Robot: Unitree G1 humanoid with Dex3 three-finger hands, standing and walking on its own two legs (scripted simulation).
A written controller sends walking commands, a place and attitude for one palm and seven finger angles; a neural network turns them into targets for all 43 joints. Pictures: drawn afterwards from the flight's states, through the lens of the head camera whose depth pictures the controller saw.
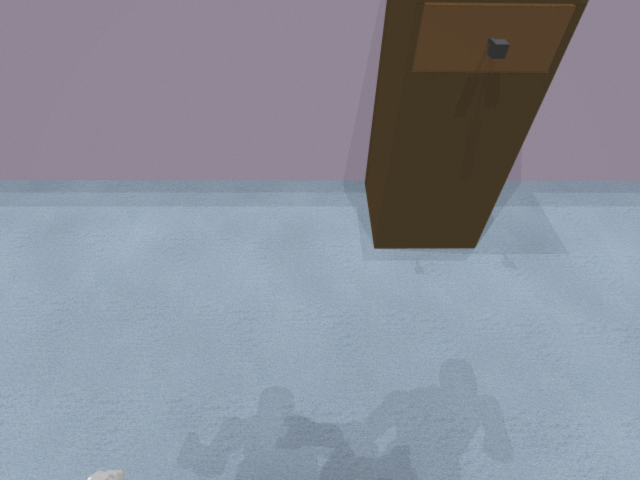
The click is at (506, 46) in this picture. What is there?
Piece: drawer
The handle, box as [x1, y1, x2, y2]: [487, 38, 509, 58]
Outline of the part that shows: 489,38 488,42 490,44 487,53 491,58 504,58 509,44 504,39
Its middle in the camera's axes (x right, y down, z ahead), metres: +0.46 -0.51 +1.02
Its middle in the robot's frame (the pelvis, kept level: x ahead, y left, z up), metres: +1.13 -0.41 +0.09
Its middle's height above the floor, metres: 0.86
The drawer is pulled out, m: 0.00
